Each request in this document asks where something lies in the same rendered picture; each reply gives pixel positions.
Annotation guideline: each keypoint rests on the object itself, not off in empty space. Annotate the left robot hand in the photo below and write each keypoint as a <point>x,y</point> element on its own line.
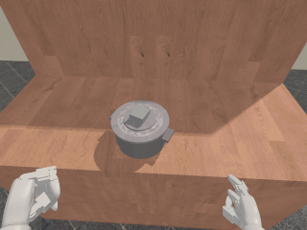
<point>41,187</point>

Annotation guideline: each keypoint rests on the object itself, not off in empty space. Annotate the table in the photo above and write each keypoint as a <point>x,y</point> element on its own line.
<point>216,66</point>

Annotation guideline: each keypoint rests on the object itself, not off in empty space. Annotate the right robot hand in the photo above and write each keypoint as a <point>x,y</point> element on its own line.
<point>246,211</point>

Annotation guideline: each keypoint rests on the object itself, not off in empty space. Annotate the knob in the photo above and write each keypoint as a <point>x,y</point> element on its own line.
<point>140,114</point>

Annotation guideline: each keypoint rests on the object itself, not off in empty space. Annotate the pot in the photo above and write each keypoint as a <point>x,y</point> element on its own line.
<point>144,151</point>

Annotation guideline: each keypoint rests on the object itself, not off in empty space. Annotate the lid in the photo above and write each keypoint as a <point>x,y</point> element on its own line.
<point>135,132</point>

